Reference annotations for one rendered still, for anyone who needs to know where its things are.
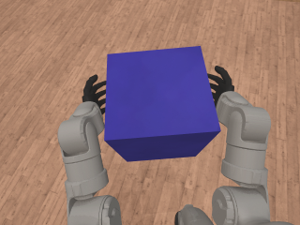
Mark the right robot hand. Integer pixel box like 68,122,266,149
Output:
207,66,234,107

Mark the robot right thigh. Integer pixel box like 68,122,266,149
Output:
178,206,214,225

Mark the robot right upper arm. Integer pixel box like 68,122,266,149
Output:
212,186,294,225

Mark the left robot forearm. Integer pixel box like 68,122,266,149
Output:
57,101,109,225

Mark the left robot hand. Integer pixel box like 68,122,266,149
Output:
82,74,107,114

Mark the robot left upper arm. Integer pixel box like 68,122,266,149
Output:
68,195,122,225

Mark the right robot forearm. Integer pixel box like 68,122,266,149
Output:
216,91,271,216

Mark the robot right shin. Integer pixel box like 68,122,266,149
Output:
182,204,194,210

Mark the carton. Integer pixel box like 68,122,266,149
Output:
104,46,221,162

